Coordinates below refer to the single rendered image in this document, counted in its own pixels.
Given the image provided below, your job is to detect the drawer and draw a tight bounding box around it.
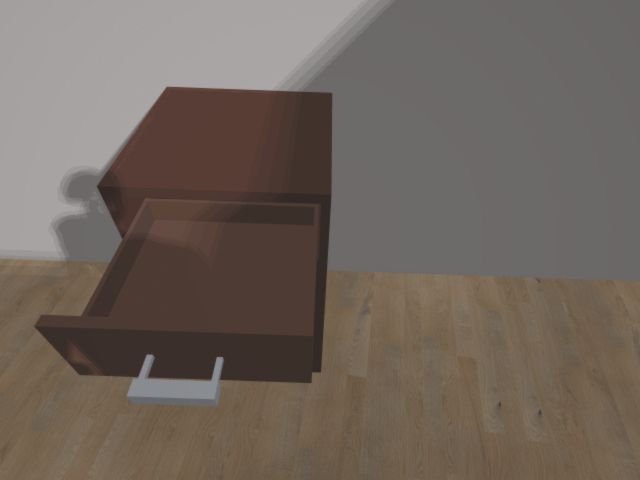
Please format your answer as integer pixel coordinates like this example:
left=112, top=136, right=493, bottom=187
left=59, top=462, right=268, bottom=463
left=34, top=198, right=319, bottom=383

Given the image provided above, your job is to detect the cabinet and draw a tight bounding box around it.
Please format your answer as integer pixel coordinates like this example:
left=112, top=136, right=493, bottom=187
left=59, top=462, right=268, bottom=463
left=97, top=87, right=332, bottom=373

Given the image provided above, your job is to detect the handle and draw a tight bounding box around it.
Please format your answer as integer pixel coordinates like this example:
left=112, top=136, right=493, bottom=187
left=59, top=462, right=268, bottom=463
left=127, top=355, right=224, bottom=406

